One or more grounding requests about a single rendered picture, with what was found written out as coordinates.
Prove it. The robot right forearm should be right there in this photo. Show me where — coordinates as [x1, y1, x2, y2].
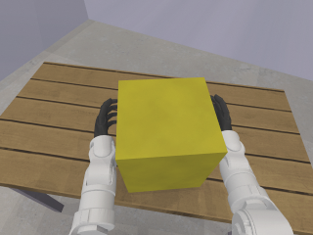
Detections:
[219, 130, 293, 235]

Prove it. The right robot upper arm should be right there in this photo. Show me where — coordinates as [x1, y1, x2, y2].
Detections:
[232, 208, 292, 235]

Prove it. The table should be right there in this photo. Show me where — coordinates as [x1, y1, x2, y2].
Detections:
[0, 61, 313, 235]

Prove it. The robot right hand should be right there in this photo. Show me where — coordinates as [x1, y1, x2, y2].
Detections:
[210, 94, 233, 131]

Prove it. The robot left forearm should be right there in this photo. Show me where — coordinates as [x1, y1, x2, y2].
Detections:
[68, 135, 117, 235]

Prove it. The carton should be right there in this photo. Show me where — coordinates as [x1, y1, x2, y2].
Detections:
[115, 77, 228, 193]

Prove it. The robot left hand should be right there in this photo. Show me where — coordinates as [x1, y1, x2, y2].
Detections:
[94, 98, 118, 138]

